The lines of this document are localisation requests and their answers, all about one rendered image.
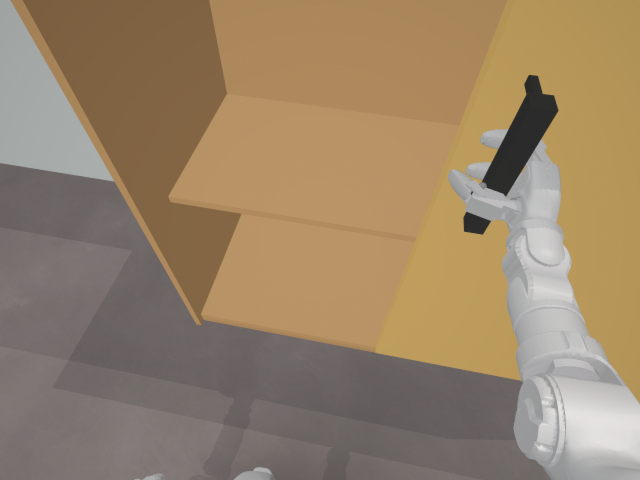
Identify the robot right upper arm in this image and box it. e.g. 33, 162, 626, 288
514, 373, 640, 480

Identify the left robot shin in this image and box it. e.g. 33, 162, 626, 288
253, 467, 273, 476

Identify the robot right hand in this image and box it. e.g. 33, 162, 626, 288
448, 129, 561, 232

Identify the wardrobe door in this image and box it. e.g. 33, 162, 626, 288
375, 0, 640, 403

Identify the robot right forearm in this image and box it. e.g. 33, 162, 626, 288
502, 219, 640, 406

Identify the handle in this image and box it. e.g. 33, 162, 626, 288
463, 75, 558, 235

